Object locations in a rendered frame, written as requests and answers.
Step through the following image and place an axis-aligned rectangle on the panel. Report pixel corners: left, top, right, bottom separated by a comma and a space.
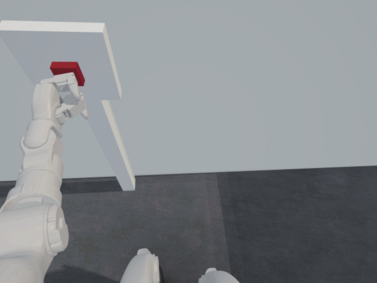
0, 21, 135, 191

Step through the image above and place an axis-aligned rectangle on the left robot hand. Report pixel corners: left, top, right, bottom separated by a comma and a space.
31, 72, 89, 129

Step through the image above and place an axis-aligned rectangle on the robot left forearm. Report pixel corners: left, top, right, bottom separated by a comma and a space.
0, 120, 64, 213

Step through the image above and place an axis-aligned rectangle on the robot left upper arm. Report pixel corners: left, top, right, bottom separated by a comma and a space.
0, 203, 69, 283

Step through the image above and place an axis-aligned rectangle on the robot right thigh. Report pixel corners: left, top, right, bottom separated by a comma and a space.
199, 271, 240, 283

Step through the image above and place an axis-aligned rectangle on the robot thigh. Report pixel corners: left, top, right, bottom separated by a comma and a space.
120, 254, 160, 283
199, 271, 240, 283

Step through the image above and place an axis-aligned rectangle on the robot left thigh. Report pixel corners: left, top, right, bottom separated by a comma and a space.
120, 254, 160, 283

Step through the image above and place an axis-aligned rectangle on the button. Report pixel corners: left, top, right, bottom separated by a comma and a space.
50, 62, 85, 86

